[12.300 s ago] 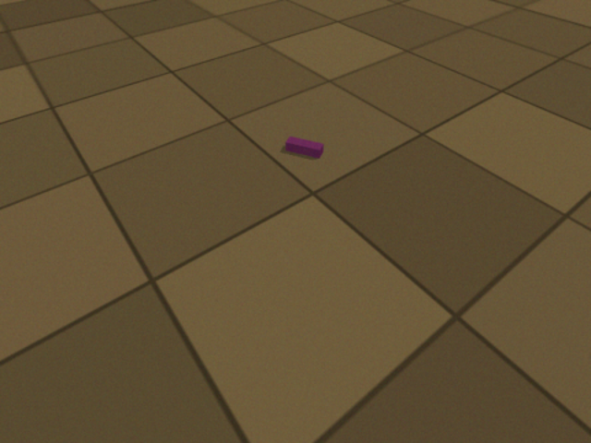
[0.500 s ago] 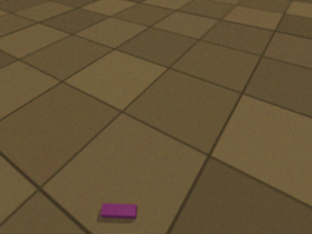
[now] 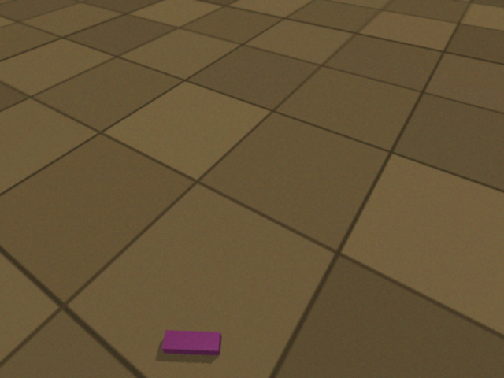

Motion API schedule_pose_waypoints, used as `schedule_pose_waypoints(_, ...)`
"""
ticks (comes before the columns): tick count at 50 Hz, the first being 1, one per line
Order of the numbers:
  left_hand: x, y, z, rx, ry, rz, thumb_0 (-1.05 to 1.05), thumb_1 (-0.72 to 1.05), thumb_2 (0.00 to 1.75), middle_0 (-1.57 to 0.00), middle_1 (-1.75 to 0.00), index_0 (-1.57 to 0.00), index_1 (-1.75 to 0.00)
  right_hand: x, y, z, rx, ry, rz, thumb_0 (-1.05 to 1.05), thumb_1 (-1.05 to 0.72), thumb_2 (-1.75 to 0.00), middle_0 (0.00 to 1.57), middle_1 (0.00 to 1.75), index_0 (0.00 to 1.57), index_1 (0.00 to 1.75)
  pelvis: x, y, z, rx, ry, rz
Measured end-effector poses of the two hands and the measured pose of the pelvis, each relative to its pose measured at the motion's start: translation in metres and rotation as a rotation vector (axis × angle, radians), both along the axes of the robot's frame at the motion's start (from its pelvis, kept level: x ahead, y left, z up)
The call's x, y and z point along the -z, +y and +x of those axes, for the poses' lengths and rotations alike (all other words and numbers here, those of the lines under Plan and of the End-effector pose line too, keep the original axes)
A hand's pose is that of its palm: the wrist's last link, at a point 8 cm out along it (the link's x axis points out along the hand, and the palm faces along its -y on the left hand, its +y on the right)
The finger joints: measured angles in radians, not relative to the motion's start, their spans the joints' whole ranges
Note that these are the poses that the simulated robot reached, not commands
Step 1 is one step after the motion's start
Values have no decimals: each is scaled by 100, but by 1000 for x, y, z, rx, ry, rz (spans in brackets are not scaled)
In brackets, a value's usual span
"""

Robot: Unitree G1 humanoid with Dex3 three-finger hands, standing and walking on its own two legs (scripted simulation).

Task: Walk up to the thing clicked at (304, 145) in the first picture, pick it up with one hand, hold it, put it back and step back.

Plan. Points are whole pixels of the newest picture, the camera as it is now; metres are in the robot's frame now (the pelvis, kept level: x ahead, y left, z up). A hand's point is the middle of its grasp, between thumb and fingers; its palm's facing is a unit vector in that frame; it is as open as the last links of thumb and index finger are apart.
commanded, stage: stand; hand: left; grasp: from above
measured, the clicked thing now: (192, 342) +0.41 +0.24 -0.75
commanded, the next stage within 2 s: rise first in 0.20 s
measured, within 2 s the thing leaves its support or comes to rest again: neither
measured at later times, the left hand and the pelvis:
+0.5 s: hand out of the picture +0.14 +0.25 -0.17, palm faces +0.02 -0.94 -0.34, open 8.7 cm; pelvis -0.02 +0.00 -0.02, yaw +0 degrees
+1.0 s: hand out of the picture +0.13 +0.27 -0.22, palm faces -0.13 -0.89 -0.44, open 14.0 cm; pelvis -0.01 +0.01 -0.09, yaw -1 degrees
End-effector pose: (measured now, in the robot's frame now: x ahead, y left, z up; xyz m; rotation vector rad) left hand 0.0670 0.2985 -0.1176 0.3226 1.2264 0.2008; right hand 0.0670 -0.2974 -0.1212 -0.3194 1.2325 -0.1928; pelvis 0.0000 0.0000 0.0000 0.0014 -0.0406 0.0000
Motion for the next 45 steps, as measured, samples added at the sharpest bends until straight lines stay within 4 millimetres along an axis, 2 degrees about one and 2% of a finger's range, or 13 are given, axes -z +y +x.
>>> schedule_pose_waypoints(16, 0, 2, -2, 0, -3, 2, 0, 90, 90, -20, -30, -20, -30, 0, 1, -5, 4, 2, 0, 0, -91, -90, 20, 30, 20, 30, 0, 1, -2, 0, -4, 1)
schedule_pose_waypoints(20, 1, -2, 20, -28, -97, -5, 0, 83, 91, -18, -37, -18, -37, 0, 10, 1, 12, -97, 8, 1, -92, -90, 20, 30, 20, 30, 5, 2, -11, -4, 42, 1)
schedule_pose_waypoints(25, 12, -2, 60, 11, -141, -11, 0, 60, 94, -12, -60, -12, -60, 7, 27, 4, 20, -164, 37, 1, -92, -90, 20, 30, 20, 30, 18, 0, -20, 8, 120, 1)
schedule_pose_waypoints(29, 15, -2, 77, 54, -159, 7, 0, 35, 96, -7, -81, -8, -80, 13, 38, 2, 42, -199, 60, 1, -92, -90, 20, 30, 20, 30, 26, 2, -20, 18, 152, 0)
schedule_pose_waypoints(33, 21, -1, 78, 77, -117, 28, 0, 7, 98, -5, -95, -7, -93, 17, 45, 6, 50, -235, 75, 1, -92, -90, 20, 30, 20, 30, 33, 5, -17, 22, 178, -3)
schedule_pose_waypoints(38, 37, 2, 70, 85, -82, 47, 0, -24, 98, -6, -103, -7, -102, 24, 47, 20, 28, -294, 63, 1, -91, -90, 20, 30, 20, 30, 48, 9, -16, 24, 225, -8)
schedule_pose_waypoints(45, 57, 7, 64, 131, -99, 72, 0, -46, 100, -6, -106, -6, -106, 37, 48, 47, -15, -364, 33, 1, -90, -90, 20, 30, 20, 30, 72, 13, -15, 21, 283, -17)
